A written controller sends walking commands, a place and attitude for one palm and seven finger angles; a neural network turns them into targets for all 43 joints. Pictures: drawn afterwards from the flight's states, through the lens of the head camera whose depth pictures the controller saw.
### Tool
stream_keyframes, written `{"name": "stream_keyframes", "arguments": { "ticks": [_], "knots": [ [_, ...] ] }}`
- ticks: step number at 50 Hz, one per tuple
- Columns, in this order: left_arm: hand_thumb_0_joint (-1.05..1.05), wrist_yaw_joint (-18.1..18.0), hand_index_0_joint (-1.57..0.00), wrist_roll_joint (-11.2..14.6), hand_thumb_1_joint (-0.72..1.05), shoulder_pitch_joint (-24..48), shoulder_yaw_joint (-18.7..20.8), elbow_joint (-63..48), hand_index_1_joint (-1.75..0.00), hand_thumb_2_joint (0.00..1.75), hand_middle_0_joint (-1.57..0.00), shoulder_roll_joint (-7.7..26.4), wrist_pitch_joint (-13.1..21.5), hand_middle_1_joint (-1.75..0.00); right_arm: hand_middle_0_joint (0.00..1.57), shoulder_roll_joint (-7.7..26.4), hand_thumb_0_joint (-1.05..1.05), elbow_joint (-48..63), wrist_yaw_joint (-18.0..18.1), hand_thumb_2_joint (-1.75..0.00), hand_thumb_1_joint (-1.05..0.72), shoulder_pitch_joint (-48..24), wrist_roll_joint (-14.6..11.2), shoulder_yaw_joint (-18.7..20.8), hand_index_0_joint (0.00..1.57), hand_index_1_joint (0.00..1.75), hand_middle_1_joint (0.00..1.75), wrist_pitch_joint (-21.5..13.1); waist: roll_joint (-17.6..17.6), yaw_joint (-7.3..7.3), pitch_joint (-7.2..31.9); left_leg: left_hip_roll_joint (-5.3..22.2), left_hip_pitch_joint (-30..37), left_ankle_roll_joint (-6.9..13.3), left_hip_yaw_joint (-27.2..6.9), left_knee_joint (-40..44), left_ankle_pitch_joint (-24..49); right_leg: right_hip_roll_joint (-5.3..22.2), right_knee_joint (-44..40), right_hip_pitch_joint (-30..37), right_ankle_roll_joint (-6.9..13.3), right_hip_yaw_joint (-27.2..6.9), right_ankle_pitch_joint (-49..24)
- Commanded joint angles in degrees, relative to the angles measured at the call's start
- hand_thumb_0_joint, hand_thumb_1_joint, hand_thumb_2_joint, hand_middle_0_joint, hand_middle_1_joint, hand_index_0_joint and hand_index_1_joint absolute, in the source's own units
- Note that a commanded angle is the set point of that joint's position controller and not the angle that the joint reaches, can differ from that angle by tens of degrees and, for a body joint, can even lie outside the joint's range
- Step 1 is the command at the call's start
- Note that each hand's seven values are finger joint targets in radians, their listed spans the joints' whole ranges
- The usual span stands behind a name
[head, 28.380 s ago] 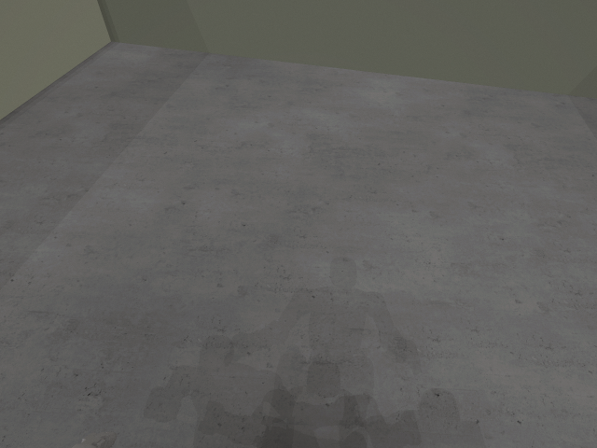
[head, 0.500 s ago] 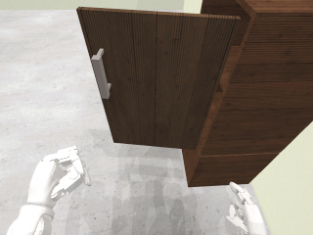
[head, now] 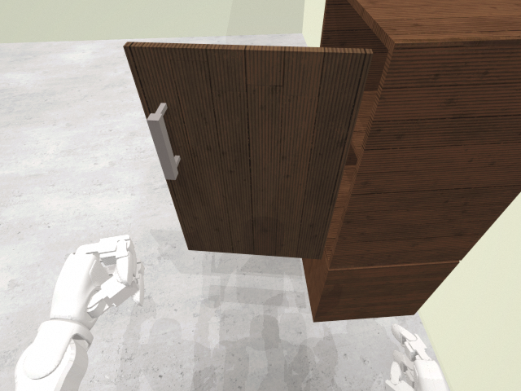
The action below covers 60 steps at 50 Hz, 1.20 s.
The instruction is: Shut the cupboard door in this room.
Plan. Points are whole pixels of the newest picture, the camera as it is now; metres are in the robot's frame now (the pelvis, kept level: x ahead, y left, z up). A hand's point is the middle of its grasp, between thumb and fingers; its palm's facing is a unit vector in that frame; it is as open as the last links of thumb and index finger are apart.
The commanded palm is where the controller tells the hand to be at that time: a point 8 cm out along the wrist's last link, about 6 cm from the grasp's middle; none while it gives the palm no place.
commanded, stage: raise the hand and make a fist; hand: left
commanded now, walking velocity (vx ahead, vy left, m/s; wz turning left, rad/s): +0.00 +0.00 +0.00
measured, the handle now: (167, 142) +0.52 +0.23 +0.10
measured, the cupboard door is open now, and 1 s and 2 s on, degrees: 81 81 81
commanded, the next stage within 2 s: bring the fist close to the handle in 0.18 s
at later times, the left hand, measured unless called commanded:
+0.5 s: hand (143, 260) +0.26 +0.19 +0.11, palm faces +0.05 -1.00 -0.06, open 3.1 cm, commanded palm +0.24 +0.23 +0.11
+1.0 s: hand (160, 205) +0.36 +0.19 +0.11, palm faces +0.03 -1.00 -0.03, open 3.1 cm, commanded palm +0.34 +0.24 +0.11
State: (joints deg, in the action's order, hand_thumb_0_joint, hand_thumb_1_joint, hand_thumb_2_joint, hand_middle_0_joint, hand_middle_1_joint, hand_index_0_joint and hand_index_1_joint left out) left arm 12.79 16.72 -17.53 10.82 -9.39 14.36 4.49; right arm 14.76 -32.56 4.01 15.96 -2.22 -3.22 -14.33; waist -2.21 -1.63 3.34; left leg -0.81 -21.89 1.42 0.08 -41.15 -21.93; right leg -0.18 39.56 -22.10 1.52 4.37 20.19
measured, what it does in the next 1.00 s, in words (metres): stands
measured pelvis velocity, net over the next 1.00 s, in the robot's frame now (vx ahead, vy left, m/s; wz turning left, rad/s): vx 0.01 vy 0.00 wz -0.01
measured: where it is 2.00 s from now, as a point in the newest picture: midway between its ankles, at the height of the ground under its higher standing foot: outside the picture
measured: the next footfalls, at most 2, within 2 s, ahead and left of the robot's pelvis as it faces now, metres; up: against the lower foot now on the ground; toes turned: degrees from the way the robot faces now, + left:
none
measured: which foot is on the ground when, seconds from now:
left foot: down 0.00-1.00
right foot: down 0.00-1.00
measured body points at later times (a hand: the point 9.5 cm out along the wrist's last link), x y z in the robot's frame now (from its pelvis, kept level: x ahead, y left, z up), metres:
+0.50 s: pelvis +0.00 -0.01 +0.00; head +0.01 -0.03 +0.45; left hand +0.25 +0.24 +0.11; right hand +0.18 -0.24 -0.08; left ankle -0.01 +0.10 -0.72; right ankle +0.00 -0.10 -0.72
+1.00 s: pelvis +0.01 +0.00 +0.00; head +0.03 -0.01 +0.45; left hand +0.35 +0.25 +0.11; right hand +0.15 -0.25 -0.09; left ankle -0.01 +0.10 -0.72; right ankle +0.00 -0.10 -0.72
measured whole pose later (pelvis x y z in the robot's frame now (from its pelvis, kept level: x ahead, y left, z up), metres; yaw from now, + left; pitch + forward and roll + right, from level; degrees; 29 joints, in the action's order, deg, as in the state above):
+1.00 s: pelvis +0.01 +0.00 +0.00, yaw -1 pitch +5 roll +0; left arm 12.1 13.6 14.0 13.5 22.3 17.0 7.6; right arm 15.0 -36.9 4.2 15.2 -2.7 -2.3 -10.8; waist -1.6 0.1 2.8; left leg -0.8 -22.7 1.2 0.9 -38.7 -20.9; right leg -0.3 38.3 -23.8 1.7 3.5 19.5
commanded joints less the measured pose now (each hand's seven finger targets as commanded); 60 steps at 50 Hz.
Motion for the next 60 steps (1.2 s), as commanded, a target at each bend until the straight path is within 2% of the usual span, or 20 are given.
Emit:
{"name": "stream_keyframes", "arguments": {
  "ticks": [1,9,14,16,20,22,29,31,34,36,40,41,45,46,48,54,55,56,57,60],
  "knots": [
    [0.00,-0.7,-1.30,0.8,0.90,7.8,5.6,-13.1,-1.50,0.90,-1.30,8.8,5.6,-1.50,0.20,5.8,0.00,9.2,0.5,-0.90,-0.90,-5.8,-0.2,2.9,0.20,0.30,0.30,-4.1,1.3,-0.46,6.0,0.0,0.4,-0.3,-2.0,6.5,11.3,0.4,-6.3,5.0,-0.4,-2.8,-9.4],
    [0.00,-0.2,-1.30,0.7,0.90,7.3,4.3,-11.7,-1.50,0.90,-1.30,7.4,6.8,-1.50,0.20,5.6,0.00,8.6,0.4,-0.90,-0.90,-6.1,-0.3,3.0,0.20,0.30,0.30,-4.7,0.3,-0.22,6.0,-0.3,0.3,-0.1,-1.3,5.8,11.2,0.9,-6.8,4.6,-0.8,-3.9,-9.6],
    [0.00,0.1,-1.30,1.0,0.90,7.7,4.5,-11.0,-1.50,0.90,-1.30,7.6,6.5,-1.50,0.20,5.5,0.00,8.7,0.6,-0.90,-0.90,-6.4,-0.4,3.0,0.20,0.30,0.30,-4.6,1.9,-0.14,5.3,-0.4,-0.5,0.0,-1.1,5.4,9.8,1.4,-8.0,4.4,-1.2,-5.2,-7.1],
    [0.00,-0.5,-1.30,0.6,0.90,13.3,6.6,-9.0,-1.50,0.90,-1.30,10.7,6.7,-1.50,0.20,6.0,0.00,7.5,1.0,-0.90,-0.90,-6.0,-0.4,3.0,0.20,0.30,0.30,-4.3,3.1,0.80,3.6,-0.2,-1.4,0.1,-1.4,5.3,8.6,1.3,-8.5,3.4,-1.2,-5.6,-4.4],
    [0.00,-0.1,-1.30,0.5,0.90,20.8,5.0,-5.3,-1.50,0.90,-1.30,9.3,7.3,-1.50,0.20,5.8,0.00,6.7,1.4,-0.90,-0.90,-6.6,-0.6,2.8,0.20,0.30,0.30,-4.3,0.3,1.19,5.8,-0.4,0.2,0.1,-1.3,5.4,8.6,1.3,-8.0,3.3,-1.2,-5.3,-5.3],
    [0.00,0.6,-1.30,0.5,0.90,24.3,5.2,-2.7,-1.50,0.90,-1.30,10.1,7.0,-1.50,0.20,6.0,0.00,6.1,1.6,-0.90,-0.90,-6.6,-0.7,2.9,0.20,0.30,0.30,-4.2,1.2,1.34,6.7,-0.3,0.3,0.3,-1.4,5.5,9.2,1.4,-7.9,4.0,-1.2,-5.6,-6.2],
    [0.00,1.7,-1.30,0.6,0.90,27.2,5.7,3.6,-1.50,0.90,-1.30,10.1,5.4,-1.50,0.20,6.2,0.00,6.1,1.3,-0.90,-0.90,-6.0,-0.8,3.2,0.20,0.30,0.30,-3.5,1.2,0.15,10.6,-0.3,2.0,0.0,-1.1,6.4,15.7,1.1,-5.6,6.9,-0.9,-3.6,-16.8],
    [0.00,0.9,-1.30,0.2,0.90,28.2,7.4,5.8,-1.50,0.90,-1.30,12.2,5.0,-1.50,0.20,6.5,0.00,5.9,1.2,-0.90,-0.90,-5.4,-0.7,3.2,0.20,0.30,0.30,-3.0,2.5,0.10,9.7,0.0,1.7,0.0,-1.1,6.5,16.2,0.9,-5.6,6.6,-0.9,-3.4,-17.1],
    [0.00,-0.2,-1.30,-0.5,0.90,33.6,5.8,6.0,-1.50,0.90,-1.30,10.5,5.4,-1.50,0.20,6.2,0.00,5.8,0.9,-0.90,-0.90,-5.5,-0.7,3.3,0.20,0.30,0.30,-2.4,1.1,0.87,10.1,-0.1,2.8,-0.1,-0.8,6.8,16.5,0.8,-5.4,5.6,-0.9,-3.0,-17.5],
    [0.00,-0.7,-1.30,-0.9,0.90,34.8,7.8,7.9,-1.50,0.90,-1.30,13.1,5.8,-1.50,0.20,6.7,0.00,5.5,0.9,-0.90,-0.90,-4.9,-0.5,3.5,0.20,0.30,0.30,-2.0,2.6,0.65,11.0,0.1,2.5,0.0,-0.8,6.8,16.7,0.7,-5.4,6.5,-0.8,-3.2,-17.3],
    [0.00,-0.8,-1.30,-1.5,0.90,40.4,7.7,11.7,-1.50,0.90,-1.30,13.1,6.5,-1.50,0.20,6.6,0.00,4.6,0.9,-0.90,-0.90,-4.6,-0.6,3.7,0.20,0.30,0.30,-1.0,0.7,1.23,12.6,0.0,3.7,-0.2,-0.5,7.1,17.0,0.7,-5.4,6.1,-0.6,-3.3,-17.9],
    [0.00,-0.8,-1.30,-1.6,0.90,40.4,9.3,13.3,-1.50,0.90,-1.30,15.3,6.4,-1.50,0.20,7.0,0.00,4.5,0.9,-0.90,-0.90,-4.3,-0.6,3.7,0.20,0.30,0.30,-0.6,2.2,1.02,12.5,0.2,2.8,-0.1,-0.6,7.0,17.2,0.7,-5.4,7.0,-0.6,-3.5,-18.0],
    [0.00,-0.1,-1.30,-1.8,0.90,47.1,5.9,16.3,-1.50,0.90,-1.30,12.2,7.0,-1.50,0.20,6.8,0.00,4.0,0.8,-0.90,-0.90,-3.8,-0.8,3.8,0.20,0.30,0.30,0.0,-1.9,1.97,13.3,0.2,5.2,-0.4,-0.9,7.2,18.3,0.4,-5.2,4.7,-0.2,-2.9,-18.4],
    [0.00,-0.2,-1.30,-2.1,0.90,48.5,6.2,18.2,-1.50,0.90,-1.30,13.2,7.0,-1.50,0.20,7.1,0.00,3.7,0.9,-0.90,-0.90,-3.2,-0.8,3.8,0.20,0.30,0.30,0.3,1.1,2.60,12.5,0.6,4.5,-0.3,-1.2,7.2,18.1,0.4,-5.4,4.7,-0.3,-2.7,-18.0],
    [0.00,-0.3,-1.30,-2.3,0.90,51.8,5.4,20.5,-1.50,0.90,-1.30,12.4,7.2,-1.50,0.20,7.2,0.00,3.2,0.8,-0.90,-0.90,-2.8,-0.9,4.0,0.20,0.30,0.30,0.7,0.6,2.81,12.8,0.5,4.8,-0.4,-1.2,7.3,18.1,0.3,-5.3,3.8,-0.2,-2.6,-18.1],
    [0.00,-1.5,-1.30,-3.7,0.90,61.1,9.3,30.1,-1.50,0.90,-1.30,17.8,8.2,-1.50,0.20,7.9,0.00,2.0,0.7,-0.90,-0.90,-1.1,-0.7,4.0,0.20,0.30,0.30,3.1,2.1,3.34,13.7,0.4,2.7,-0.3,-1.2,7.4,16.3,0.5,-5.4,4.0,-0.2,-3.3,-16.8],
    [0.00,-1.3,-1.30,-3.8,0.90,61.7,8.7,31.1,-1.50,0.90,-1.30,16.8,8.5,-1.50,0.20,7.7,0.00,2.2,0.6,-0.90,-0.90,-1.1,-0.6,4.0,0.20,0.30,0.30,3.4,0.8,3.21,14.7,0.3,3.1,-0.3,-0.8,7.2,16.8,0.5,-5.3,4.1,-0.2,-3.5,-17.6],
    [0.00,-1.4,-1.30,-4.1,0.90,62.8,10.3,32.2,-1.50,0.90,-1.30,19.5,9.0,-1.50,0.20,8.1,0.00,2.1,0.7,-0.90,-0.90,-0.5,-0.6,4.1,0.20,0.30,0.30,3.9,1.4,3.10,15.4,0.5,2.7,-0.2,-1.0,7.0,17.2,0.5,-5.0,5.2,-0.1,-3.7,-17.9],
    [0.00,-1.1,-1.30,-4.2,0.90,64.8,8.9,33.4,-1.50,0.90,-1.30,18.0,9.4,-1.50,0.20,7.8,0.00,2.1,0.6,-0.90,-0.90,-0.4,-0.6,3.9,0.20,0.30,0.30,4.1,0.8,3.67,15.2,0.4,2.7,-0.1,-0.8,6.9,17.5,0.5,-5.0,4.6,-0.2,-3.7,-18.5],
    [0.00,-0.4,-1.30,-4.4,0.90,66.7,10.2,36.7,-1.50,0.90,-1.30,19.5,11.1,-1.50,0.20,8.0,0.00,1.5,0.3,-0.90,-0.90,1.3,-0.5,4.4,0.20,0.30,0.30,4.8,-0.9,3.53,18.2,0.4,3.8,-0.2,-0.6,6.0,20.3,0.2,-4.3,5.0,0.0,-3.8,-21.3]
  ]
}}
